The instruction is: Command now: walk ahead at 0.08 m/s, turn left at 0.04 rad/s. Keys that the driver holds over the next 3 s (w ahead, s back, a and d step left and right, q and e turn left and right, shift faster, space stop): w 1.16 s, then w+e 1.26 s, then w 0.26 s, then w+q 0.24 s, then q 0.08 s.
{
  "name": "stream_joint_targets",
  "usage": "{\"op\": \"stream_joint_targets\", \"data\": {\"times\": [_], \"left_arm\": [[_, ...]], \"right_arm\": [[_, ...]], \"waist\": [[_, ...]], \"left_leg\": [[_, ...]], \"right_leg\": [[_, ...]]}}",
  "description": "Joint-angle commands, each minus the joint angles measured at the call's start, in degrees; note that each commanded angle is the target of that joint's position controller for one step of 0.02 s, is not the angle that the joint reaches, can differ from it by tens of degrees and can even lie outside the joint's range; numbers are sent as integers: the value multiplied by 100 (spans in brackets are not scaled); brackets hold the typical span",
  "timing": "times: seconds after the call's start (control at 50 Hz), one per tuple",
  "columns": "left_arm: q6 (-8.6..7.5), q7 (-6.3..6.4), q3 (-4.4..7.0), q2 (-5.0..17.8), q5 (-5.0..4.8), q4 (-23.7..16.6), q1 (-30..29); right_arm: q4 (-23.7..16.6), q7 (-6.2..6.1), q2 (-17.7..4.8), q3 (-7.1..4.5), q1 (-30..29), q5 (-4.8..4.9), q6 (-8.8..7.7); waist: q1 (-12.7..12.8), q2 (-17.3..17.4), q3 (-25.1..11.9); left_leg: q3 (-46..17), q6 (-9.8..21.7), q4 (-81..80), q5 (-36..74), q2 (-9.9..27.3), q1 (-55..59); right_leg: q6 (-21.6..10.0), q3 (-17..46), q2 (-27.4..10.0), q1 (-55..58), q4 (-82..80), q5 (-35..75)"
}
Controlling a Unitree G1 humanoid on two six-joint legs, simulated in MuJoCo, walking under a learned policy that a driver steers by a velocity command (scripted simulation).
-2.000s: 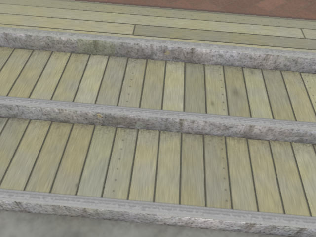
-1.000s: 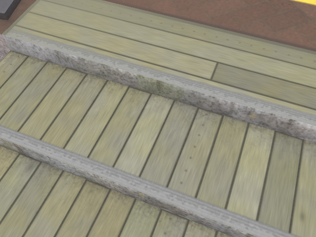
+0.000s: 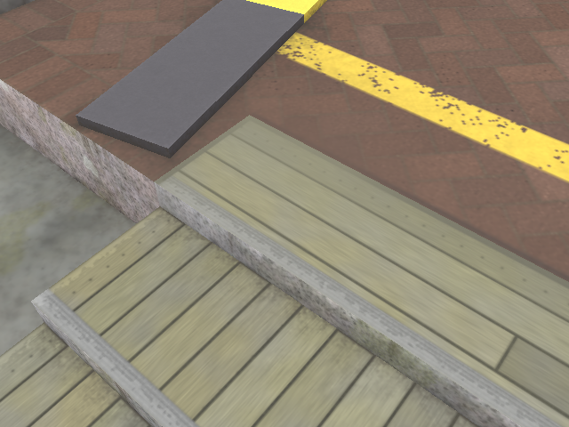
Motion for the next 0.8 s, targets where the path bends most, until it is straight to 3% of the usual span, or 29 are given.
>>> {"op": "stream_joint_targets", "data": {"times": [0.02, 0.06, 0.1, 0.14, 0.18, 0.2, 0.22, 0.24, 0.26, 0.28, 0.3, 0.32, 0.36, 0.4, 0.44, 0.5, 0.54, 0.56, 0.58, 0.6, 0.62, 0.64, 0.66, 0.68, 0.7, 0.72, 0.74, 0.76, 0.8], "left_arm": [[-34, 29, 152, 555, -27, -56, 163], [-31, 63, 178, 548, -87, -24, 90], [-108, 105, 169, 485, -127, -74, -35], [-254, 85, 155, 453, -164, -103, -28], [-413, -1, 147, 503, -201, -20, 176], [-466, -54, 159, 549, -219, 120, 486], [-510, -75, 224, 739, -197, 302, 905], [-524, -66, 391, 1185, -161, 518, 1465], [-477, -27, 515, 1497, -96, 710, 2285], [-468, 34, 420, 1186, -77, 724, 2366], [-468, 75, 315, 938, -40, 650, 2078], [-437, 98, 253, 747, -12, 644, 1989], [-359, 79, 92, 366, 9, 761, 1982], [-292, 97, -18, 206, -21, 682, 1500], [-321, 181, -31, 374, -11, 603, 1253], [-361, 377, 27, 673, -59, 657, 1517], [-283, 399, 82, 914, -224, 690, 1861], [-290, 379, 75, 977, -219, 763, 2151], [-279, 327, 97, 1162, -182, 908, 2449], [-285, 281, 81, 1235, -79, 943, 2332], [-308, 225, 115, 1415, -90, 943, 2033], [-435, 116, -47, 724, -168, 701, 2382], [-701, -73, -106, 582, -178, 730, 1961], [-821, -221, 66, 660, -230, 754, 1608], [-796, -240, 103, 516, -347, 451, 949], [-758, -190, 45, 284, -358, 78, 223], [-704, -163, -10, 129, -315, -245, -91], [-613, -161, -47, 33, -330, -362, 19], [-475, -148, -185, -174, -341, -443, 297]], "right_arm": [[-197, -53, -688, -212, 26, 48, -40], [-99, -95, -764, -267, 180, 108, -14], [-19, -129, -855, -300, 366, 166, -75], [108, -132, -967, -343, 588, 244, -157], [108, -130, -953, -351, 415, 276, -216], [-7, -119, -874, -325, 17, 287, -236], [-180, -99, -780, -300, -376, 271, -288], [-330, -95, -674, -277, -583, 233, -388], [-267, -112, -690, -295, -629, 189, -498], [-192, -94, -588, -277, -523, 276, -555], [-156, -18, -456, -240, -490, 396, -572], [-158, 51, -319, -191, -499, 441, -561], [-280, 127, -113, -112, -591, 371, -521], [-411, 258, 61, 12, -395, 371, -453], [-642, 216, 16, 82, -569, 310, -427], [-981, 154, 54, 206, -1144, 137, -498], [-1342, 232, 66, 313, -1910, 219, -571], [-1395, 239, -39, 248, -2057, 273, -597], [-1342, 236, -127, 151, -1720, 265, -577], [-1216, 219, -456, -34, -872, 397, -548], [-936, 154, -863, -249, 312, 477, -471], [-506, 103, -1339, -407, 1254, 278, -471], [-95, 12, -1874, -544, 2209, 159, -372], [56, -70, -1482, -400, 2005, 11, -383], [118, -27, -1160, -290, 1404, 52, -449], [303, 43, -800, -194, 1110, 95, -518], [492, 139, -253, -27, 758, -11, -602], [683, 223, 96, 72, 522, -117, -655], [888, 244, 164, 83, 410, -18, -758]], "waist": [[8, 83, -310], [-33, 139, 41], [-118, 349, 566], [-148, 700, 732], [32, 713, 663], [280, 555, 550], [493, 99, 371], [664, -820, 23], [995, -1517, -238], [902, -1428, -34], [696, -864, 297], [605, -703, 525], [391, -424, 830], [14, -493, 1013], [-86, -562, 1139], [46, -404, 881], [223, -408, 846], [254, -726, 721], [56, -1250, 362], [-519, -1637, -89], [-1279, -1853, -777], [-1285, -493, -2125], [-1386, 1111, -3173], [-1191, 1049, -3113], [-902, 445, -1992], [-751, 64, -1028], [-354, 4, -539], [11, 71, -377], [290, 261, -100]], "left_leg": [[-544, 399, -442, 1250, 359, -9], [-697, 622, -637, -1007, 339, -353], [-1319, 893, -1092, -2319, 646, -590], [-2154, 1235, -1520, -2350, 1153, -232], [-2254, 1278, -1448, -1301, 1323, -113], [-1807, 1110, -1145, -474, 1100, -296], [-1066, 807, -411, 863, 620, -723], [-92, 345, 1185, 2253, -88, -1464], [290, -115, 2950, 1359, -480, -2911], [-63, -225, 4440, -1210, -418, -3889], [-428, -163, 5433, -1211, -75, -4650], [-463, -95, 6140, -1079, 77, -5359], [-358, -24, 7150, -984, 354, -6076], [-252, -47, 7169, -719, 589, -5823], [-61, -235, 6787, -229, 679, -5436], [175, -251, 5511, 625, 812, -4884], [834, -8, 3225, 542, 582, -3496], [1083, 105, 2732, 533, 251, -2881], [1618, 292, 3028, -418, -311, -2309], [1373, 536, 2728, -292, -469, -1560], [908, 765, 2047, 159, -540, -336], [-1687, 1608, 2059, -809, 651, 2257], [-4708, 1958, -406, -1955, 1845, 2833], [-5547, 1792, -1240, -2076, 2150, 2427], [-4921, 1430, -1283, -1953, 2189, 1363], [-3896, 1193, -1076, -1772, 1993, 394], [-2837, 960, -893, -1153, 1766, -575], [-2138, 852, -892, -901, 1540, -1135], [-1235, 848, -1248, -430, 1273, -1526]], "right_leg": [[-199, 361, -113, 268, -183, 126], [-328, 245, 22, -172, 88, -999], [-408, 301, 111, -827, 551, -1321], [-549, 467, 173, -1429, 1025, -1100], [-801, 685, 86, -1288, 855, -855], [-915, 780, 53, -797, 435, -624], [-981, 1018, -23, 58, 54, -140], [-1144, 1875, -509, 1162, -379, 625], [-1622, 3173, -1332, 2525, -985, 1526], [-2012, 3909, -1971, 2745, -1279, 1883], [-1997, 3610, -1968, 2677, -1217, 1545], [-1900, 3178, -1860, 2697, -1268, 1314], [-1520, 2508, -1685, 2277, -1458, 987], [-1243, 1835, -1329, 1002, -1799, 321], [-1165, 1394, -1112, 57, -2125, 358], [-1019, 1079, -1059, 122, -2312, 1189], [-1060, 958, -965, -82, -2824, 1780], [-1080, 1016, -1017, 278, -2618, 3252], [-1129, 925, -1241, 685, -2083, 5529], [-973, 740, -1266, 1053, -1101, 7634], [-762, 707, -1203, 1168, -6, 8313], [-392, 913, -647, -1184, 2289, 8068], [-259, 1532, 487, -1467, 4180, 999], [-303, 2307, 686, -2031, 6243, -26], [-383, 2180, 537, -2660, 7161, -78], [-577, 1796, 305, -3094, 7463, -153], [-810, 1794, -15, -3117, 7582, 235], [-999, 1856, -156, -2960, 7536, 474], [-1061, 1933, -152, -3056, 7050, 571]]}}
Next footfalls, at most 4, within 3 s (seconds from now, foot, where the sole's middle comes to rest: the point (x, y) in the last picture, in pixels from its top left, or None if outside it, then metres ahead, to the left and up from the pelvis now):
0.60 left None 0.45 0.16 -0.68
1.06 right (352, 359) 0.60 -0.10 -0.58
1.22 right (338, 375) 0.62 -0.08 -0.68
1.64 left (274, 212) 1.03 0.08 -0.58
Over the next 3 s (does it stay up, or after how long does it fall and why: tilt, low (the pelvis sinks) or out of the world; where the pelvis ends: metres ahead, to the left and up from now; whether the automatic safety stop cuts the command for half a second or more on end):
stays up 1.39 -0.38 0.21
